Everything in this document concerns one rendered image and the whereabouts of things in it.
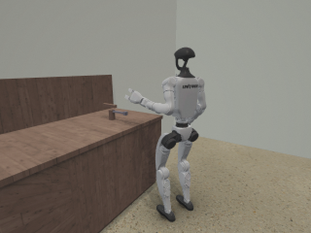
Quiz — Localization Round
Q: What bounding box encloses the left robot foot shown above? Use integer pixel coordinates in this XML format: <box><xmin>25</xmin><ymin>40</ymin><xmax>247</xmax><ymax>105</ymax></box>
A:
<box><xmin>156</xmin><ymin>204</ymin><xmax>176</xmax><ymax>222</ymax></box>

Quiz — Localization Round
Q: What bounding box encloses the tap lever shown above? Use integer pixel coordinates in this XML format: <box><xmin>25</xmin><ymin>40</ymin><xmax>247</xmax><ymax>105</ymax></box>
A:
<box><xmin>113</xmin><ymin>110</ymin><xmax>128</xmax><ymax>116</ymax></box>

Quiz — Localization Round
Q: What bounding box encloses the counter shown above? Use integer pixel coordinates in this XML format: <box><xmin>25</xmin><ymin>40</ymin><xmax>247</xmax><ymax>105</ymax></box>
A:
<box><xmin>0</xmin><ymin>75</ymin><xmax>163</xmax><ymax>233</ymax></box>

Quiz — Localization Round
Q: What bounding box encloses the robot right forearm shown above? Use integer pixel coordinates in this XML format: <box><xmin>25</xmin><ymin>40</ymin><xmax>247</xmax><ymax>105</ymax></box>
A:
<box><xmin>186</xmin><ymin>109</ymin><xmax>205</xmax><ymax>124</ymax></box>

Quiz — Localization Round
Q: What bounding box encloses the right robot upper arm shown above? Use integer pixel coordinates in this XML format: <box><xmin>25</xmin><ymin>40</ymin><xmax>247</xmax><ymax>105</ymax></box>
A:
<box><xmin>196</xmin><ymin>77</ymin><xmax>207</xmax><ymax>111</ymax></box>

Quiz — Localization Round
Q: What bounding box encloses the robot left forearm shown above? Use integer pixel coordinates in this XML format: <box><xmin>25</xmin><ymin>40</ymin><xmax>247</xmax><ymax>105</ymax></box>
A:
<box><xmin>139</xmin><ymin>97</ymin><xmax>170</xmax><ymax>114</ymax></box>

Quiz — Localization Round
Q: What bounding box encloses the robot right thigh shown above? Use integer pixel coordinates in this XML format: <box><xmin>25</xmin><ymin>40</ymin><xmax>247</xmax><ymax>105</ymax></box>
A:
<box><xmin>177</xmin><ymin>128</ymin><xmax>199</xmax><ymax>173</ymax></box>

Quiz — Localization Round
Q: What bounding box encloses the left robot upper arm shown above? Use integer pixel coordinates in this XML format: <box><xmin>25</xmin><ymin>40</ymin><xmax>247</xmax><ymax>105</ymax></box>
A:
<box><xmin>161</xmin><ymin>77</ymin><xmax>177</xmax><ymax>116</ymax></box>

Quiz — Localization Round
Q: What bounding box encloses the robot left hand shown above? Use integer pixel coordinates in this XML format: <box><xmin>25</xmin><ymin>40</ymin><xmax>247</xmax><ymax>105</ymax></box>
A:
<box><xmin>124</xmin><ymin>88</ymin><xmax>143</xmax><ymax>104</ymax></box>

